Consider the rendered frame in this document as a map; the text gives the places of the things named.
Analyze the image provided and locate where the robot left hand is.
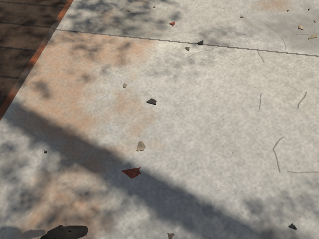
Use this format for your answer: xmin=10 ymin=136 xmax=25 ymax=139
xmin=38 ymin=225 xmax=88 ymax=239

